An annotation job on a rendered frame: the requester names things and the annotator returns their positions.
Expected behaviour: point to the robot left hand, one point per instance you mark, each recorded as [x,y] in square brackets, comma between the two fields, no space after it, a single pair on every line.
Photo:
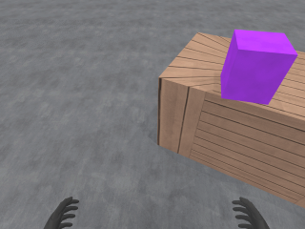
[54,222]

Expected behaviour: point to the pedestal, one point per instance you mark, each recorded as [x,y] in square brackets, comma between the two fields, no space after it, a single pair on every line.
[259,144]

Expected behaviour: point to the carton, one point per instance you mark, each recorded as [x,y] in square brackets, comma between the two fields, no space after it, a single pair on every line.
[255,65]

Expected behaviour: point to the robot right hand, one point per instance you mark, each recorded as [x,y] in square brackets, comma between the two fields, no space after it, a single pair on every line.
[254,218]

